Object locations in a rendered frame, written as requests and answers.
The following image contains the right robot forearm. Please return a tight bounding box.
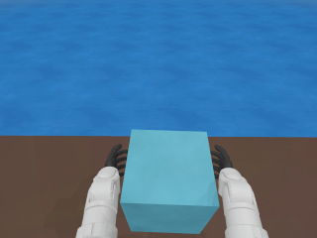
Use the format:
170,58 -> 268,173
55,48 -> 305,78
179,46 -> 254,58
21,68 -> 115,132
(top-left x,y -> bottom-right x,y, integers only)
218,168 -> 268,238

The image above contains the carton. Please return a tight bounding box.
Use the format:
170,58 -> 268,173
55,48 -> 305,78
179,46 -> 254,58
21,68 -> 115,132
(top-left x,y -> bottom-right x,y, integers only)
120,129 -> 220,234

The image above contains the left robot hand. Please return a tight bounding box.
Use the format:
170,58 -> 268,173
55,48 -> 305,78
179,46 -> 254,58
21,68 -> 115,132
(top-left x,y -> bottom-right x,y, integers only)
104,144 -> 129,177

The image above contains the right robot hand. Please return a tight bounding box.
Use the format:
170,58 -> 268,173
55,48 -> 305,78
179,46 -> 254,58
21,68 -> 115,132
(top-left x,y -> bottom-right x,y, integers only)
210,145 -> 233,179

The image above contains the left robot forearm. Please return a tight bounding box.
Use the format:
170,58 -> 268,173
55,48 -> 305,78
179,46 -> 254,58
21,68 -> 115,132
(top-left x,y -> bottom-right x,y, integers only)
75,167 -> 121,238

